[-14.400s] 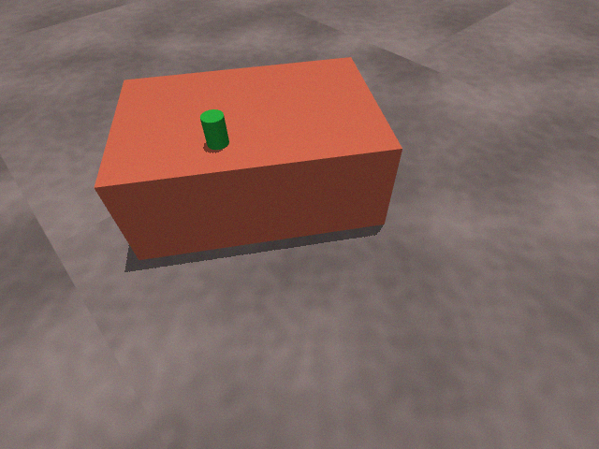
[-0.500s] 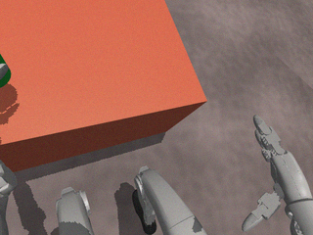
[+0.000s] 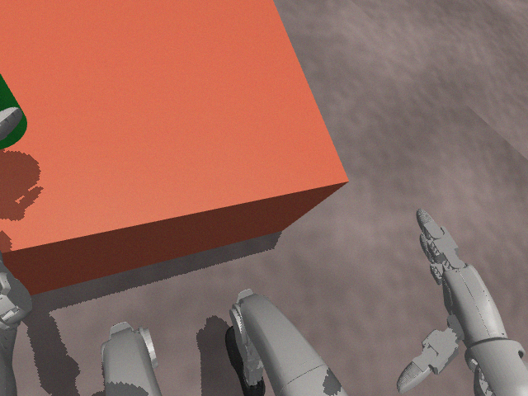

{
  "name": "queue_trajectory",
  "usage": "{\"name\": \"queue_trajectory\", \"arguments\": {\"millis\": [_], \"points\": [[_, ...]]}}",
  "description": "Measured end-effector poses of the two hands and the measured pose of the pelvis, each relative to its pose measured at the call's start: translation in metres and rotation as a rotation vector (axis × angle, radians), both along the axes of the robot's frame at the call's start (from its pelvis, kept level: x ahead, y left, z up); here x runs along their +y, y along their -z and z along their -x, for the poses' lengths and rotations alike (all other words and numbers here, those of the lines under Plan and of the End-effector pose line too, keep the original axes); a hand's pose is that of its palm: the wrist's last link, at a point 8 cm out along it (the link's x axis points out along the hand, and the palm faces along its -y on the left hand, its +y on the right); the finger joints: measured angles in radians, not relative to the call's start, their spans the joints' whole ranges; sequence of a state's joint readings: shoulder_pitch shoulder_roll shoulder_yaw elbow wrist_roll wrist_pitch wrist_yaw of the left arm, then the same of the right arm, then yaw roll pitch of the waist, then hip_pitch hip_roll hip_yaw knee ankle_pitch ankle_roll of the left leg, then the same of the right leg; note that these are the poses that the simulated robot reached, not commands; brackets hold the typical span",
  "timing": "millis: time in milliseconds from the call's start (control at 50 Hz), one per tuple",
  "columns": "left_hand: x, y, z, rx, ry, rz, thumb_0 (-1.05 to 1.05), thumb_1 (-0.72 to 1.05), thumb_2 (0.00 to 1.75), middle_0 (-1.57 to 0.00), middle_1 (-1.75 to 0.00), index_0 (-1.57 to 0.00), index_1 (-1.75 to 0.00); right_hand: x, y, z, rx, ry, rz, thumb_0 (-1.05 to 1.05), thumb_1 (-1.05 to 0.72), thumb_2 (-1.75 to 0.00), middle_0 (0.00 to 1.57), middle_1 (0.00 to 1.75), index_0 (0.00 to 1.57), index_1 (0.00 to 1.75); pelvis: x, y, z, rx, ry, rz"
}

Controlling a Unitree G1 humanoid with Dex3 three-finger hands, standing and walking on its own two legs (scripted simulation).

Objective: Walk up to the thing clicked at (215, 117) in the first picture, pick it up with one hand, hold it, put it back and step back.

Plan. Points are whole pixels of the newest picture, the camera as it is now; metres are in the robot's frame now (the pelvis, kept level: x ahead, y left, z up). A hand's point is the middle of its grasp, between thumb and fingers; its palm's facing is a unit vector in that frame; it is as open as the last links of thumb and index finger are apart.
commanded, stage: lift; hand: left
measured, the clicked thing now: out of the picture +0.56 +0.24 -0.01
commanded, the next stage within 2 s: hold in 1.54 s
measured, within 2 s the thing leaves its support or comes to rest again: neither
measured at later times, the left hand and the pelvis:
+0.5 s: hand out of the picture +0.51 +0.25 +0.05, palm faces +0.31 -0.95 -0.02, open 11.3 cm; pelvis +0.01 +0.00 +0.04, yaw +1 degrees
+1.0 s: hand out of the picture +0.42 +0.21 +0.12, palm faces +0.28 -0.96 -0.01, open 11.2 cm; pelvis +0.02 -0.01 +0.08, yaw +4 degrees
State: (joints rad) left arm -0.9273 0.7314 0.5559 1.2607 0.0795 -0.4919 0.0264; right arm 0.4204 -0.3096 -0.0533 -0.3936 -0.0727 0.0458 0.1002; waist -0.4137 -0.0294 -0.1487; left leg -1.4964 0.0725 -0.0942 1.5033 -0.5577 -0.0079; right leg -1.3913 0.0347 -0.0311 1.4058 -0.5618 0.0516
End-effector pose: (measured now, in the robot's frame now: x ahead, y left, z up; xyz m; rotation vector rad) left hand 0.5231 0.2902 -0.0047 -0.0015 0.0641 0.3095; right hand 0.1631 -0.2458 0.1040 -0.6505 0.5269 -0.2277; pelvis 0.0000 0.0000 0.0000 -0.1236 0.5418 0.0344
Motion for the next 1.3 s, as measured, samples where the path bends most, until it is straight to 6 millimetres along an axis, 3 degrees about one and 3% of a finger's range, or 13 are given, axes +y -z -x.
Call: {"name": "queue_trajectory", "arguments": {"millis": [280,460,600,860,1060,1300], "points": [[0.001,-0.016,0.018,-0.01,-0.004,0.015,-0.01,-0.6,1.15,-0.62,-1.06,-0.66,-1.08,-0.003,0.0,0.0,0.016,0.012,-0.035,-0.01,0.53,-0.06,0.07,0.05,0.06,0.06,0.0,-0.013,-0.003,-0.025,-0.006,-0.008],[0.001,-0.048,0.042,-0.013,-0.004,-0.008,-0.01,-0.61,1.15,-0.62,-1.06,-0.66,-1.08,-0.009,0.008,-0.001,0.024,0.05,-0.109,-0.01,0.52,-0.06,0.07,0.05,0.06,0.06,0.001,-0.031,-0.01,-0.07,-0.014,-0.016],[-0.001,-0.074,0.072,-0.014,0.007,-0.017,-0.01,-0.61,1.15,-0.62,-1.06,-0.66,-1.08,-0.004,0.012,-0.009,0.016,0.045,-0.201,-0.01,0.53,-0.06,0.06,0.05,0.06,0.06,0.0,-0.048,-0.015,-0.122,-0.019,-0.033],[-0.022,-0.109,0.126,-0.025,0.028,-0.016,-0.01,-0.61,1.15,-0.63,-1.05,-0.67,-1.07,-0.005,0.004,-0.016,-0.001,0.022,-0.282,-0.01,0.53,-0.05,0.06,0.05,0.05,0.06,-0.008,-0.074,-0.018,-0.221,-0.03,-0.073],[-0.037,-0.13,0.147,-0.045,0.028,-0.019,-0.01,-0.61,1.15,-0.63,-1.04,-0.67,-1.07,-0.014,0.0,-0.013,0.009,0.046,-0.308,-0.01,0.54,-0.05,0.06,0.05,0.05,0.06,-0.013,-0.087,-0.018,-0.272,-0.026,-0.096],[-0.044,-0.14,0.165,-0.055,0.016,-0.02,-0.01,-0.61,1.15,-0.63,-1.04,-0.67,-1.06,-0.015,0.003,-0.022,0.032,0.056,-0.335,-0.01,0.54,-0.05,0.06,0.05,0.05,0.05,-0.016,-0.096,-0.026,-0.295,-0.024,-0.112]]}}
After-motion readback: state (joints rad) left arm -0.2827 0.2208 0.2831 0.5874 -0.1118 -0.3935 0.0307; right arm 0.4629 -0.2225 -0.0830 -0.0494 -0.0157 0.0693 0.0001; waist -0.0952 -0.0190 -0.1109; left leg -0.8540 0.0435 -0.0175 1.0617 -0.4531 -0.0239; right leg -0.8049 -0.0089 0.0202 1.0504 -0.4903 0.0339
